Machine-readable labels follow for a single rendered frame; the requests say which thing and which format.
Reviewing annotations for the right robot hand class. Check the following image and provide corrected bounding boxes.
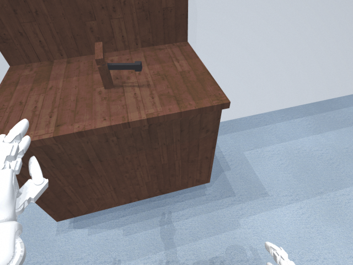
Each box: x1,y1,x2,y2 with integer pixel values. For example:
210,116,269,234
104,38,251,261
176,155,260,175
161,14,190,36
265,242,295,265

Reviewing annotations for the tap lever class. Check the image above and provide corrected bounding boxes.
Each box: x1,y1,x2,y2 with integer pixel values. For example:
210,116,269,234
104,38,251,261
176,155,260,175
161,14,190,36
104,61,142,72

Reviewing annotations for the left robot hand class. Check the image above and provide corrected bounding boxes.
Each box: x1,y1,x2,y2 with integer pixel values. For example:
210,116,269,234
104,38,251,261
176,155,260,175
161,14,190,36
0,119,49,222

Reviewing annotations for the left robot forearm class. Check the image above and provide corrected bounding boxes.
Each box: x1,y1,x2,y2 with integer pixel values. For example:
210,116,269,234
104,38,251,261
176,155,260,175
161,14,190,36
0,221,26,265

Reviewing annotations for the counter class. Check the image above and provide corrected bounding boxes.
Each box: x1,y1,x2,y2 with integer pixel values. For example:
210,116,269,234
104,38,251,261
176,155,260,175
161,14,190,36
0,0,231,222

